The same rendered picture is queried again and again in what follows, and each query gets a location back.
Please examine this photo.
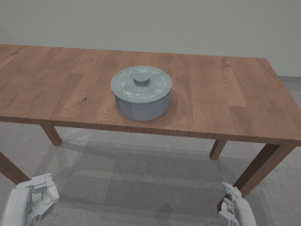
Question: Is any left robot hand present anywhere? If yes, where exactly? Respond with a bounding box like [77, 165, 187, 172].
[0, 173, 59, 226]

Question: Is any table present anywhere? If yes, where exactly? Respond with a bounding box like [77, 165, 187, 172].
[0, 44, 301, 214]

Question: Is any lid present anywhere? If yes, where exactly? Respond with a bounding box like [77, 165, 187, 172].
[110, 66, 172, 105]

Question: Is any knob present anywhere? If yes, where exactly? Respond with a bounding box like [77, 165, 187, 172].
[134, 73, 150, 85]

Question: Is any right robot hand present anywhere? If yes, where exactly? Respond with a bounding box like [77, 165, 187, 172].
[218, 182, 257, 226]

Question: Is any pot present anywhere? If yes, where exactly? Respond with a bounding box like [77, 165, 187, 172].
[115, 93, 170, 121]

